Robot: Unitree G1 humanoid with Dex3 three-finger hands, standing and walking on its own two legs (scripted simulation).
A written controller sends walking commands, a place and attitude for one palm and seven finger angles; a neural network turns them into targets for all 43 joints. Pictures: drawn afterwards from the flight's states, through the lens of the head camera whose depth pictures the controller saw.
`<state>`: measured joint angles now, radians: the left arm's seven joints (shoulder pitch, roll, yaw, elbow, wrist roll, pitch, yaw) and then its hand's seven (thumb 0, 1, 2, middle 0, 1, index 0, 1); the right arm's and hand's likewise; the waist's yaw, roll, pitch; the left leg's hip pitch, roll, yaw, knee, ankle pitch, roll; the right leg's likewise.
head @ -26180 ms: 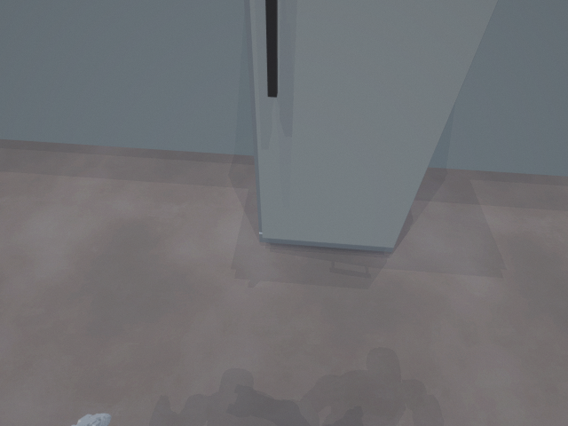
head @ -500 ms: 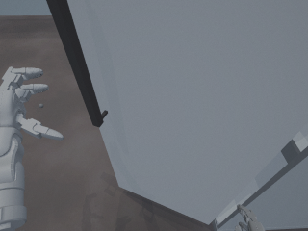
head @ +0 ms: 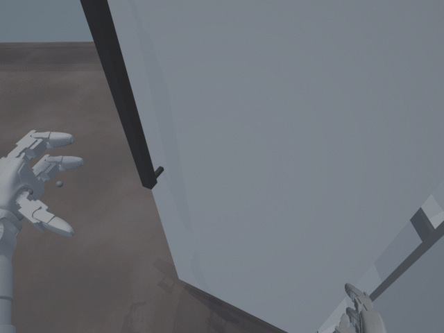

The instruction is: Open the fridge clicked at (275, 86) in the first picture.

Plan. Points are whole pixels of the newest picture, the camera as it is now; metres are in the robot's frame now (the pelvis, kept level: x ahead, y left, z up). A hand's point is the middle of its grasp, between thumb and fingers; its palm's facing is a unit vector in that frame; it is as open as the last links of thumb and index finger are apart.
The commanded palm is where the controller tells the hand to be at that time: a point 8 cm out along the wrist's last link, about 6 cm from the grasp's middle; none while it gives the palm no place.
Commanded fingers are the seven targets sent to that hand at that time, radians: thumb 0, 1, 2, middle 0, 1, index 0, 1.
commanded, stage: draw the hand back to the body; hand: left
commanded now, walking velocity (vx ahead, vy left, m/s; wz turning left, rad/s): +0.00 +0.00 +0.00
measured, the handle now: (129, 87) +0.44 +0.21 +0.25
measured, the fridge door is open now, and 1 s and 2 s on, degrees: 66 66 66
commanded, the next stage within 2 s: step back with the hand held close in 1.42 s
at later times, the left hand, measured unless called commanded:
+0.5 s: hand (41, 207) +0.24 +0.30 +0.16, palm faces +0.39 -0.88 -0.28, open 13.9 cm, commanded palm +0.19 +0.33 +0.18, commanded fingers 0.00 -0.04 0.44 -0.23 -0.85 -0.23 -0.85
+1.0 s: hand (40, 220) +0.21 +0.28 +0.17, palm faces +0.44 -0.81 -0.38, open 9.2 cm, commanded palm +0.16 +0.31 +0.18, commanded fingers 0.00 0.86 0.88 -0.20 -0.32 -0.20 -0.32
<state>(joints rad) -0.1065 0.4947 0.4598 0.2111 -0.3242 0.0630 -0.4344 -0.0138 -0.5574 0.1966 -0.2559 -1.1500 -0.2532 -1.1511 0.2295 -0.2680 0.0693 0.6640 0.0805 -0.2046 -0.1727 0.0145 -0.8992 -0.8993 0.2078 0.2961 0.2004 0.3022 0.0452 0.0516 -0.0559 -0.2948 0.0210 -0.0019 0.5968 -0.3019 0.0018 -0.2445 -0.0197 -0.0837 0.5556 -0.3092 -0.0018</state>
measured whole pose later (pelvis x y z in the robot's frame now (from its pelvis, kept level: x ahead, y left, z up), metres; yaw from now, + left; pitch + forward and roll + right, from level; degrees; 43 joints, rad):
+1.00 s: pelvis +0.01 +0.02 +0.01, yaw -2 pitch -3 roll -1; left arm 0.42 0.37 0.34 -0.37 -0.06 -0.08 0.11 0.00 0.51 0.71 -0.23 -0.52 -0.22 -0.53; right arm 0.22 -0.22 0.02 0.66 0.01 -0.17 -0.08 0.01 -0.90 -0.90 0.21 0.30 0.20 0.30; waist 0.07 0.04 -0.01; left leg -0.16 0.00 0.04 0.50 -0.28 0.02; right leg -0.13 -0.04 -0.05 0.47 -0.28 0.02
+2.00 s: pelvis -0.03 +0.03 +0.00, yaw -2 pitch +0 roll -1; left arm 0.53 0.44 0.44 -0.51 -0.03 -0.20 0.15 0.01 0.88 0.90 -0.22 -0.30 -0.21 -0.30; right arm 0.22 -0.19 0.02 0.55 0.01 -0.07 -0.09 0.01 -0.90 -0.90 0.21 0.30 0.20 0.30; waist 0.02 -0.02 0.05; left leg -0.33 0.00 0.05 0.57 -0.24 0.04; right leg -0.30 -0.05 -0.03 0.55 -0.24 0.04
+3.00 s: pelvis -0.20 +0.05 +0.00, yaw -3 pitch +1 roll -4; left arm 0.56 0.47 0.45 -0.60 -0.05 -0.26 0.12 0.01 0.89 0.90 -0.21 -0.30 -0.21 -0.30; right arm 0.22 -0.16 0.02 0.58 0.00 -0.15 -0.05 0.01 -0.90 -0.90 0.21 0.30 0.20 0.30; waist 0.02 -0.02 0.04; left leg -0.46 0.03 0.00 0.45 -0.04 0.03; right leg -0.13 0.05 -0.05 0.41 -0.37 -0.01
